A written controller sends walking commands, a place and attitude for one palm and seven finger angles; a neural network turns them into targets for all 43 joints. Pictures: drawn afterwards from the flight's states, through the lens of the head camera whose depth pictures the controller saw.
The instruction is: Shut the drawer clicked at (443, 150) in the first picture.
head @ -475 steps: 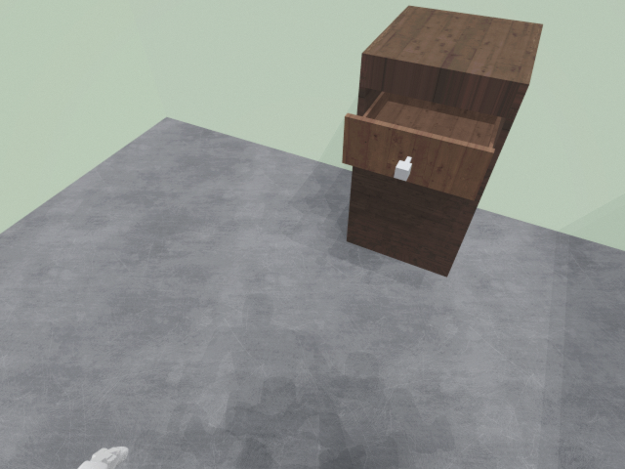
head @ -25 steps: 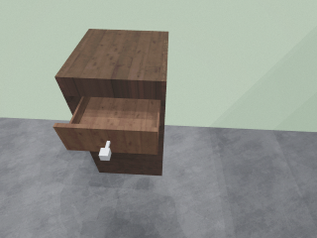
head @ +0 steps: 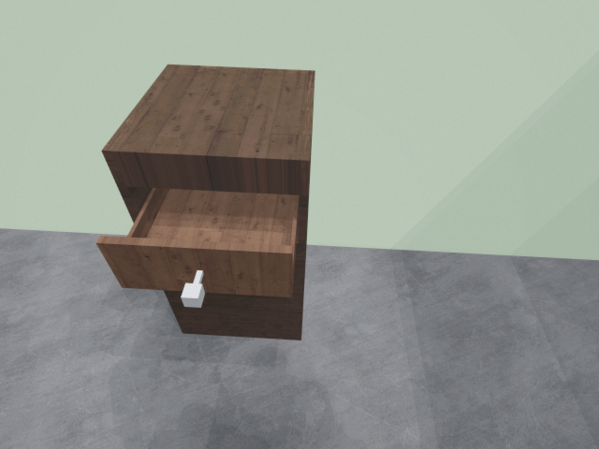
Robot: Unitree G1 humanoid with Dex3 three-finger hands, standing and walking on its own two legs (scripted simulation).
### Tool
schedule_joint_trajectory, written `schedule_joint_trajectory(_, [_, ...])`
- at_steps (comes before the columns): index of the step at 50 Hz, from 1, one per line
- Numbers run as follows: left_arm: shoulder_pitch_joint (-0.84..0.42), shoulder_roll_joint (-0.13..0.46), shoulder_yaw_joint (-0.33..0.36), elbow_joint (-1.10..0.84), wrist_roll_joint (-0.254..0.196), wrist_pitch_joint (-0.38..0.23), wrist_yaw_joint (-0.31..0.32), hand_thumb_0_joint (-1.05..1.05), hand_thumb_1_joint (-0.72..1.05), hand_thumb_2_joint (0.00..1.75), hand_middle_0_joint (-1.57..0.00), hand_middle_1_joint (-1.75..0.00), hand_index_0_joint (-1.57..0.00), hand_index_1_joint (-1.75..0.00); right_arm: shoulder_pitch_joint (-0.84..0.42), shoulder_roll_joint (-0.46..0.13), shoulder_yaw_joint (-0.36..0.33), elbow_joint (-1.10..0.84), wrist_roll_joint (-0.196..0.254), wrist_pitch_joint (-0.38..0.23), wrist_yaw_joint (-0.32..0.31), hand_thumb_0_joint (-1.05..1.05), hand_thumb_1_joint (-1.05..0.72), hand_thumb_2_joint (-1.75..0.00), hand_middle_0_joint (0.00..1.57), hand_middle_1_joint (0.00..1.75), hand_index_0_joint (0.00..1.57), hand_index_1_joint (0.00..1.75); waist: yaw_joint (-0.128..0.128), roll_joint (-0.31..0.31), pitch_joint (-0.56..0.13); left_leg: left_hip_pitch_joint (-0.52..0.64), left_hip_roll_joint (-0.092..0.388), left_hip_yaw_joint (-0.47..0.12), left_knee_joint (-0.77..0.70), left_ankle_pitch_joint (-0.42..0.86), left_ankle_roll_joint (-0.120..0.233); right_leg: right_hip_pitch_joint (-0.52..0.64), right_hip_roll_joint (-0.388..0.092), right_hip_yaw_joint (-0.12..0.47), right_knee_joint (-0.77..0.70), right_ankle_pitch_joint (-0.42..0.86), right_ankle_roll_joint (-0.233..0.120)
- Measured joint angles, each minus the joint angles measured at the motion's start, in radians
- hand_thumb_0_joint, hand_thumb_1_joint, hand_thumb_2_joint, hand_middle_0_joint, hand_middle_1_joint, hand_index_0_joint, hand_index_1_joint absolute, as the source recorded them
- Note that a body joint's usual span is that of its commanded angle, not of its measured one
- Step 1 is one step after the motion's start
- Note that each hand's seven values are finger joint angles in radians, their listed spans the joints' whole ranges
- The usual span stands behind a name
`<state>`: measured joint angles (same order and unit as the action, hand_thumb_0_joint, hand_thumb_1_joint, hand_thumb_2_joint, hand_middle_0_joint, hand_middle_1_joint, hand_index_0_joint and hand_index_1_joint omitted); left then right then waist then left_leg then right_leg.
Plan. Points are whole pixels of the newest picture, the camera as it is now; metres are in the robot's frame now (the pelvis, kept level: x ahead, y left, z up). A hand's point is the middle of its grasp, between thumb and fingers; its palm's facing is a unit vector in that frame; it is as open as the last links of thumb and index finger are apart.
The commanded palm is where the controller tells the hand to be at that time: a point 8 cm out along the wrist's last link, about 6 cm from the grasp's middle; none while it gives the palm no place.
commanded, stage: look again from close up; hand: left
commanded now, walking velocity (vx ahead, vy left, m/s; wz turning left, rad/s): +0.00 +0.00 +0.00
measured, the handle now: (195, 287) +0.45 +0.24 -0.15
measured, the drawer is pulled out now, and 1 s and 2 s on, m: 0.17 0.17 0.17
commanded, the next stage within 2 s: raise the hand and make a fist in 0.04 s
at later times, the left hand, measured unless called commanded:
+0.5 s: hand (222, 403) +0.19 +0.12 -0.03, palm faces -0.11 -0.99 +0.11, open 6.3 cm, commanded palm +0.13 +0.21 -0.07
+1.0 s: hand (200, 394) +0.22 +0.16 -0.07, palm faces -0.01 -1.00 +0.02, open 3.8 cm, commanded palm +0.18 +0.23 -0.06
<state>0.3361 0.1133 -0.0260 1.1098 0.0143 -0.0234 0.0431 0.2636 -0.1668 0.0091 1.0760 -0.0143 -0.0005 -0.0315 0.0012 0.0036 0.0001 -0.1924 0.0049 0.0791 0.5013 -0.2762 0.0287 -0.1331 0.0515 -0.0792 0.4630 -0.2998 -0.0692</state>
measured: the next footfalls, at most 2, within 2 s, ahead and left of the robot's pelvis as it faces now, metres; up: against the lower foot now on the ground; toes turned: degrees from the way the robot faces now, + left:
none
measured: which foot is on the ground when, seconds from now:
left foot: down 0.00-1.00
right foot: down 0.00-1.00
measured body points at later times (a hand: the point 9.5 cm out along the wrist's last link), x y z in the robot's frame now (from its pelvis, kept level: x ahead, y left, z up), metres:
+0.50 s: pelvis -0.04 +0.02 -0.06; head +0.00 +0.03 +0.39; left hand +0.19 +0.17 -0.03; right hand +0.15 -0.24 -0.11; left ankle +0.00 +0.10 -0.74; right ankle -0.03 -0.07 -0.74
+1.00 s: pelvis -0.04 +0.00 -0.09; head +0.04 +0.00 +0.35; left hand +0.21 +0.21 -0.07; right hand +0.11 -0.22 -0.20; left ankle +0.00 +0.10 -0.74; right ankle -0.03 -0.07 -0.74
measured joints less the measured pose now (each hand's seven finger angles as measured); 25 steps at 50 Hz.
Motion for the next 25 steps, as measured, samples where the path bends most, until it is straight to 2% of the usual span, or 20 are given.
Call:
schedule_joint_trajectory(8, [0.005, 0.008, -0.002, 0.000, 0.002, -0.010, 0.004, 0.00, 0.91, 0.90, -0.20, -0.30, -0.20, -0.29, 0.026, 0.005, 0.015, 0.018, 0.003, -0.004, 0.003, 0.00, -0.92, -0.90, 0.20, 0.30, 0.20, 0.30, -0.001, 0.008, 0.005, -0.007, -0.011, 0.004, -0.023, 0.022, 0.010, -0.007, -0.011, 0.005, -0.022, 0.018, 0.015])
schedule_joint_trajectory(9, [0.056, 0.013, -0.005, -0.160, -0.043, 0.052, 0.008, 0.01, 0.91, 0.89, -0.20, -0.30, -0.20, -0.30, 0.043, 0.002, 0.017, -0.022, 0.013, -0.010, 0.000, 0.01, -0.92, -0.90, 0.20, 0.30, 0.20, 0.30, -0.003, 0.010, 0.014, -0.015, -0.011, 0.004, -0.014, 0.016, 0.012, -0.017, -0.011, 0.006, -0.013, 0.019, 0.018])
schedule_joint_trajectory(10, [0.117, 0.033, -0.001, -0.342, -0.064, 0.092, 0.031, 0.03, 0.94, 0.89, -0.21, -0.30, -0.20, -0.30, 0.068, -0.002, 0.022, -0.066, 0.023, -0.050, -0.013, 0.01, -0.93, -0.90, 0.20, 0.30, 0.20, 0.30, 0.003, 0.004, 0.022, -0.013, -0.017, 0.012, -0.017, 0.016, 0.016, -0.027, -0.017, 0.013, 0.007, 0.013, 0.019])
schedule_joint_trajectory(12, [0.190, 0.073, 0.004, -0.605, -0.106, 0.051, 0.073, 0.05, 0.98, 0.89, -0.22, -0.31, -0.21, -0.31, 0.104, -0.019, 0.017, -0.125, 0.039, -0.151, -0.028, 0.01, -0.92, -0.90, 0.21, 0.30, 0.20, 0.30, 0.002, 0.008, 0.009, -0.028, -0.032, 0.016, -0.012, 0.018, 0.022, -0.058, -0.034, 0.015, 0.051, -0.008, 0.023])
schedule_joint_trajectory(14, [0.187, 0.087, -0.001, -0.782, -0.146, 0.021, 0.093, 0.06, 0.98, 0.89, -0.23, -0.33, -0.22, -0.32, 0.112, -0.052, 0.010, -0.184, 0.057, -0.209, -0.033, 0.01, -0.92, -0.90, 0.21, 0.30, 0.20, 0.30, -0.016, 0.035, -0.007, -0.063, -0.047, 0.002, 0.020, 0.013, 0.031, -0.088, -0.052, -0.001, 0.090, -0.027, 0.030])
schedule_joint_trajectory(16, [0.137, 0.080, -0.010, -0.892, -0.163, -0.048, 0.084, 0.05, 0.98, 0.90, -0.25, -0.35, -0.24, -0.35, 0.087, -0.086, 0.007, -0.238, 0.056, -0.249, -0.036, 0.01, -0.92, -0.90, 0.21, 0.30, 0.20, 0.30, -0.038, 0.062, -0.026, -0.126, -0.056, -0.011, 0.076, 0.000, 0.041, -0.141, -0.064, -0.017, 0.139, -0.044, 0.037])
schedule_joint_trajectory(18, [0.054, 0.056, -0.013, -0.926, -0.165, -0.153, 0.049, 0.04, 0.97, 0.90, -0.27, -0.38, -0.26, -0.38, 0.044, -0.106, -0.003, -0.290, 0.042, -0.275, -0.030, 0.01, -0.91, -0.90, 0.21, 0.30, 0.20, 0.30, -0.054, 0.069, -0.059, -0.227, -0.058, -0.012, 0.156, -0.022, 0.042, -0.240, -0.073, -0.022, 0.220, -0.068, 0.040])
schedule_joint_trajectory(22, [-0.058, -0.018, -0.018, -0.931, -0.193, -0.378, -0.117, 0.02, 0.94, 0.90, -0.33, -0.45, -0.32, -0.45, -0.039, -0.095, -0.030, -0.398, 0.018, -0.292, 0.014, 0.01, -0.91, -0.90, 0.21, 0.30, 0.20, 0.30, -0.046, 0.006, -0.121, -0.436, -0.038, 0.018, 0.337, -0.086, 0.040, -0.464, -0.068, 0.003, 0.413, -0.129, 0.028])
schedule_joint_trajectory(24, [-0.051, -0.046, -0.023, -0.931, -0.182, -0.468, -0.199, 0.01, 0.93, 0.90, -0.37, -0.49, -0.36, -0.48, -0.066, -0.088, -0.042, -0.461, 0.011, -0.278, 0.041, 0.01, -0.90, -0.90, 0.20, 0.30, 0.20, 0.30, -0.041, -0.031, -0.141, -0.524, -0.025, 0.026, 0.427, -0.123, 0.038, -0.554, -0.061, 0.009, 0.502, -0.163, 0.021])
schedule_joint_trajectory(25, [-0.036, -0.052, -0.024, -0.933, -0.169, -0.493, -0.221, 0.01, 0.93, 0.90, -0.39, -0.51, -0.38, -0.50, -0.077, -0.087, -0.049, -0.494, 0.009, -0.264, 0.049, 0.01, -0.90, -0.90, 0.20, 0.30, 0.20, 0.30, -0.036, -0.047, -0.148, -0.563, -0.019, 0.029, 0.472, -0.142, 0.037, -0.593, -0.059, 0.010, 0.545, -0.181, 0.018])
